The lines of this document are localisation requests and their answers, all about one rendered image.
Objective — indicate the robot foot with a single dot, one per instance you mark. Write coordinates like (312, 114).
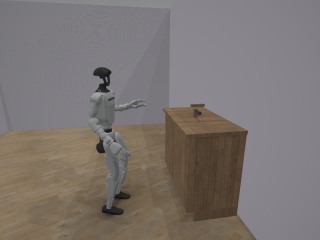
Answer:
(122, 195)
(114, 210)

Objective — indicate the counter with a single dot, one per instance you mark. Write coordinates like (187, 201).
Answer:
(204, 155)

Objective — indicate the right robot upper arm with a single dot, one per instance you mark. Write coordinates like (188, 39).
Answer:
(95, 101)

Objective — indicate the right robot forearm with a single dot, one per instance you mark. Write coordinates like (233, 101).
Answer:
(100, 132)

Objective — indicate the robot left foot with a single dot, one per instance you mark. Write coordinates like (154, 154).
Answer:
(122, 195)

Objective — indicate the right robot hand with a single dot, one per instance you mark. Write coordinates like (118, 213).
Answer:
(115, 148)

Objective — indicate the left robot hand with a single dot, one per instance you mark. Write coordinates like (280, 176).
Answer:
(134, 103)

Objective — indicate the robot right foot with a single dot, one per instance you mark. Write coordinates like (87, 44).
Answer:
(114, 210)

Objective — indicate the tap lever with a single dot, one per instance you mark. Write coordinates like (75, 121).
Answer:
(199, 112)

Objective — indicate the left robot forearm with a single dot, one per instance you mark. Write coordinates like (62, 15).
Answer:
(121, 107)

